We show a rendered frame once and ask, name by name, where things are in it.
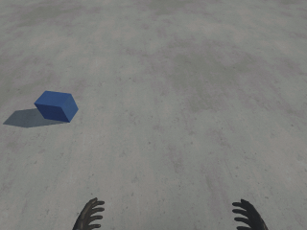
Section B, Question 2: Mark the left robot hand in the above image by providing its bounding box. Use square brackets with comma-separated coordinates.
[72, 197, 105, 230]

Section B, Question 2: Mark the carton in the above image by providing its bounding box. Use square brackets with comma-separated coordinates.
[34, 90, 79, 123]

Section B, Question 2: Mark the right robot hand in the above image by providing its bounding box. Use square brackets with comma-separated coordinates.
[232, 199, 269, 230]

